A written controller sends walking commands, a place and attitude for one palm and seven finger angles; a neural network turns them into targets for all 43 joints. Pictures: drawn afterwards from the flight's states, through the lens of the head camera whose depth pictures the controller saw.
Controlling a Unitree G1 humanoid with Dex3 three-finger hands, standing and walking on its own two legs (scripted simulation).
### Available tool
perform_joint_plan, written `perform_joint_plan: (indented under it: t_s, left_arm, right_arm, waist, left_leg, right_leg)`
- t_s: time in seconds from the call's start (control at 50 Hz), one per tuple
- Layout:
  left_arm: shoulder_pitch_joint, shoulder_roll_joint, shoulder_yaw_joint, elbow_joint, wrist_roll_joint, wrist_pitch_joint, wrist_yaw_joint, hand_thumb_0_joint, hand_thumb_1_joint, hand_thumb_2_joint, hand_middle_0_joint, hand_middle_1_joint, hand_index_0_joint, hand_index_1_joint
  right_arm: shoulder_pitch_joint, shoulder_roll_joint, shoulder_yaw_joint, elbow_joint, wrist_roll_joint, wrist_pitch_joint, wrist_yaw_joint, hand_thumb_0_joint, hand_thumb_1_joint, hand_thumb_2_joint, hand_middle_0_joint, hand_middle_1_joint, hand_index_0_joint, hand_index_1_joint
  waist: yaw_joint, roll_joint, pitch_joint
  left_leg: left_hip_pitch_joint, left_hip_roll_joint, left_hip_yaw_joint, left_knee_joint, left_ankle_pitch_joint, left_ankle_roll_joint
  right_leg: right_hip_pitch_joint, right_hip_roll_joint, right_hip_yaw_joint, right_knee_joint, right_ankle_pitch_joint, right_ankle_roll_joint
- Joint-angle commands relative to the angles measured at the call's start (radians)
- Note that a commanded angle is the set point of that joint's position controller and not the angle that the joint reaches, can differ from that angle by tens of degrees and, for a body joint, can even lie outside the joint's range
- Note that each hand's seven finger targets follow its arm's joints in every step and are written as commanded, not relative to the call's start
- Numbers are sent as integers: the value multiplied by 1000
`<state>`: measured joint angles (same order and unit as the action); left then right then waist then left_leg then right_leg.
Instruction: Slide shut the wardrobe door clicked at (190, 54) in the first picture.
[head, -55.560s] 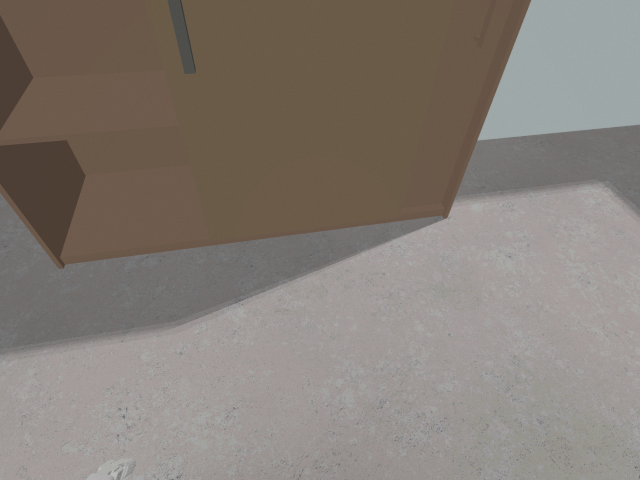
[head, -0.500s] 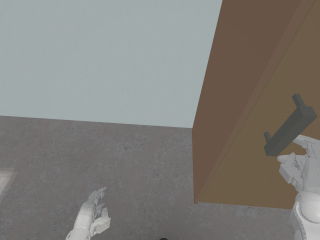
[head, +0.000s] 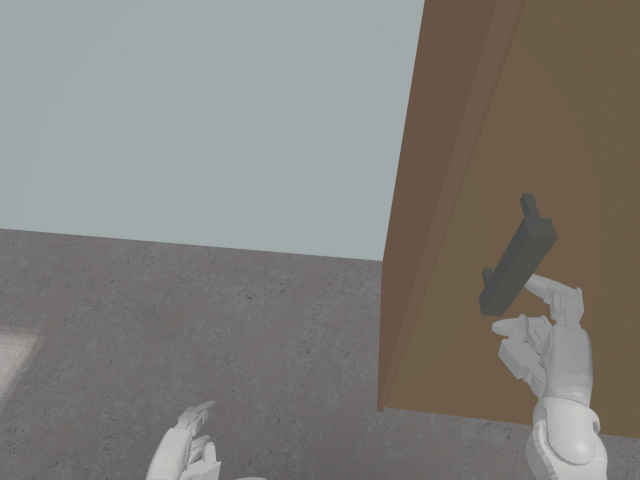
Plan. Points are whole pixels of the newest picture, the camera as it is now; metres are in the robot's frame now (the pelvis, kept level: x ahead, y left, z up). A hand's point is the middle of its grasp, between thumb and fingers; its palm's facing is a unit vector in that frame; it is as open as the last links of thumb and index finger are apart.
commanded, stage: stop walking and hold the door there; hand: right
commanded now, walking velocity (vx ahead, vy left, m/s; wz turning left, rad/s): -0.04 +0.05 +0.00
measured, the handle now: (508, 257) +0.37 -0.23 +0.07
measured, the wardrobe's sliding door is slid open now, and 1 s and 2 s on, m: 0.00 0.00 0.00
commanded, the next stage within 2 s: loosen the grip on the handle in 0.54 s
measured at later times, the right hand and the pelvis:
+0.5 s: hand (498, 347) +0.26 -0.20 +0.04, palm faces +0.40 +0.87 -0.28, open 6.8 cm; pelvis +0.01 +0.04 -0.02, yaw +1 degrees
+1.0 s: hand (503, 355) +0.26 -0.21 +0.03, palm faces +0.42 +0.86 -0.27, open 12.1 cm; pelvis -0.01 +0.03 -0.03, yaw +1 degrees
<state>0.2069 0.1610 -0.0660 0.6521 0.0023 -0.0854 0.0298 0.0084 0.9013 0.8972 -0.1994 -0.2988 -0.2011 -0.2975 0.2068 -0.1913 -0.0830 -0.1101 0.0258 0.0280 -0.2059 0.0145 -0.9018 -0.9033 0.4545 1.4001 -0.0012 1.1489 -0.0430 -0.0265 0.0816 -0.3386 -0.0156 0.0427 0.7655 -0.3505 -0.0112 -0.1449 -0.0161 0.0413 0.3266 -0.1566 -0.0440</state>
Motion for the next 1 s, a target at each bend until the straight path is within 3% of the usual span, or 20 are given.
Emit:
perform_joint_plan:
  t_s: [0.0, 0.06, 0.1, 0.14, 0.18, 0.2, 0.26, 0.36, 0.6, 0.62, 0.64, 0.66, 0.68, 0.7, 0.74, 0.76, 0.8, 0.82, 0.86, 0.98]
  left_arm:
    - [-114, 149, 57, -157, 4, -61, 21, 0, 900, 900, -200, -300, -200, -300]
    - [-109, 147, 52, -157, 4, -62, 21, 0, 900, 900, -200, -300, -200, -300]
    - [-121, 144, 45, -164, 2, -59, 24, 0, 900, 900, -200, -300, -200, -300]
    - [-127, 140, 44, -175, 1, -50, 34, 0, 900, 900, -200, -300, -200, -300]
    - [-138, 133, 38, -176, 9, -42, 46, 0, 900, 900, -200, -300, -200, -300]
    - [-114, 144, 44, -168, 4, -38, 52, 0, 900, 900, -200, -300, -200, -300]
    - [-113, 152, 51, -174, -9, -32, 61, 0, 900, 900, -200, -300, -200, -300]
    - [-113, 166, 56, -168, -9, -22, 71, 0, 900, 900, -200, -300, -200, -300]
    - [-101, 188, 67, -148, -7, -25, 72, 0, 900, 900, -200, -300, -200, -300]
    - [19, 161, -49, -309, -68, -14, 107, 0, 900, 900, -200, -300, -200, -300]
    - [-104, 129, 103, -122, 92, -76, 55, 0, 900, 900, -200, -300, -200, -300]
    - [-103, 178, 111, -122, 12, -108, 32, 0, 900, 900, -200, -300, -200, -300]
    - [-51, 202, 122, -101, 8, -116, 30, 0, 900, 900, -200, -300, -200, -300]
    - [-73, 191, 118, -110, 7, -129, 30, 0, 900, 900, -200, -300, -200, -300]
    - [-74, 198, 117, -105, 0, -156, 21, 0, 900, 900, -200, -300, -200, -300]
    - [-78, 202, 111, -106, 3, -159, 21, 0, 900, 900, -200, -300, -200, -300]
    - [-103, 209, 100, -118, 8, -158, 25, 0, 900, 900, -200, -300, -200, -300]
    - [-109, 217, 102, -120, 14, -157, 31, 0, 900, 900, -200, -300, -200, -300]
    - [-121, 198, 94, -140, 20, -161, 33, 0, 900, 900, -200, -300, -200, -300]
    - [-112, 199, 99, -104, 33, -188, 51, 0, 900, 900, -200, -300, -200, -300]
  right_arm:
    - [-221, -36, 181, -344, -18, -149, 76, 0, -900, -900, 450, 1400, 450, 1400]
    - [-197, -62, 151, -336, -22, -153, 69, 0, -900, -900, 450, 1400, 450, 1400]
    - [-171, -76, 132, -323, -25, -161, 67, 0, -900, -900, 450, 1400, 450, 1400]
    - [-133, -113, 85, -315, -22, -165, 61, 0, -900, -900, 450, 1400, 450, 1400]
    - [-121, -149, 28, -288, -16, -168, 55, 0, -900, -900, 450, 1400, 450, 1400]
    - [-98, -172, -17, -263, -10, -169, 49, 0, -900, -900, 450, 1400, 450, 1400]
    - [-74, -123, 24, -241, -1, -159, 55, 0, -900, -900, 450, 1400, 450, 1400]
    - [-68, -146, -3, -191, 0, -153, 47, 0, -900, -900, 450, 1400, 450, 1400]
    - [-98, -167, -26, -103, -1, -174, 45, 0, -900, -900, 450, 1400, 450, 1400]
    - [-858, -909, -525, -362, 10, -304, 13, 0, -900, -900, 450, 1400, 450, 1400]
    - [-608, -333, -269, 174, -153, -127, 94, 0, -779, -842, 450, 1400, 450, 1400]
    - [-417, -246, -234, 84, -5, -109, 78, 0, -658, -783, 450, 1400, 450, 1400]
    - [-210, -180, -206, 95, 26, -92, 84, 0, -538, -725, 450, 1400, 450, 1400]
    - [-208, -60, -137, 31, 69, -81, 113, 0, -417, -667, 450, 1400, 450, 1400]
    - [-129, -87, -147, 38, 99, -56, 122, 0, -175, -550, 450, 1400, 450, 1400]
    - [-121, -130, -157, 22, 76, -44, 113, 0, -54, -492, 450, 1400, 450, 1400]
    - [-179, -183, -161, 25, 15, -26, 74, 0, 188, -375, 450, 1400, 450, 1400]
    - [-201, -251, -216, 11, -7, -20, 46, 0, 308, -317, 450, 1400, 450, 1400]
    - [-224, -170, -129, -38, -50, -10, 21, 0, 550, -200, 423, 1367, 423, 1367]
    - [-291, -169, -155, -94, -9, -82, -19, 0, 550, -200, 343, 1267, 343, 1267]
  waist:
    - [76, -172, -241]
    - [72, -168, -257]
    - [64, -139, -270]
    - [65, -44, -303]
    - [67, -14, -282]
    - [69, -6, -293]
    - [67, 101, -364]
    - [65, -4, -304]
    - [55, -9, -234]
    - [80, 49, 133]
    - [-19, -15, -229]
    - [29, 71, -218]
    - [-3, 32, -332]
    - [-26, -53, -377]
    - [-23, -88, -386]
    - [-15, -78, -318]
    - [11, 8, -179]
    - [4, 51, -171]
    - [14, 46, -158]
    - [14, 37, -202]
  left_leg:
    - [-2, -7, 12, -131, -4, -1]
    - [67, -11, 25, -291, 62, 4]
    - [173, 10, 10, -412, 198, 10]
    - [277, 83, -72, -392, 425, 36]
    - [251, 131, -98, -367, 469, 48]
    - [241, 126, -89, -345, 487, 50]
    - [255, 122, -75, -327, 652, 36]
    - [202, 121, -73, -353, 529, 25]
    - [165, 106, -74, -423, 285, 21]
    - [2, 31, -92, -454, 19, -24]
    - [179, 13, -28, -318, 405, 46]
    - [125, -23, 38, -289, 342, 39]
    - [107, -25, 28, -270, 314, 22]
    - [143, -24, 25, -290, 286, 32]
    - [144, -15, 25, -303, 217, 31]
    - [115, -18, 21, -306, 168, 32]
    - [45, -14, 17, -318, 61, 19]
    - [46, -14, 11, -320, 22, 17]
    - [13, -9, 6, -309, 0, 15]
    - [-17, 1, -8, -287, -36, 12]
  right_leg:
    - [218, -248, 152, -61, 374, -40]
    - [226, -203, 106, -10, 468, -9]
    - [156, -179, 74, 23, 398, 12]
    - [40, -131, 35, 83, 304, 35]
    - [-24, -102, 31, 78, 185, 60]
    - [-10, -93, 28, 81, 223, 59]
    - [56, -78, -2, 153, 384, 34]
    - [40, -80, -3, 131, 347, 26]
    - [-1, -75, 17, 78, 198, 16]
    - [-265, -28, 31, 47, -115, 9]
    - [39, -20, -51, -19, 284, 3]
    - [33, -4, -23, 103, 368, 29]
    - [64, -9, -53, 135, 329, 39]
    - [76, 15, -59, 134, 248, 41]
    - [22, 28, -60, 143, 108, 41]
    - [-27, 27, -53, 136, 44, 34]
    - [-120, 27, -33, 121, -69, 20]
    - [-148, 28, -28, 118, -96, 18]
    - [-144, 27, -28, 128, -103, 7]
    - [-141, 30, -9, 184, -170, 7]
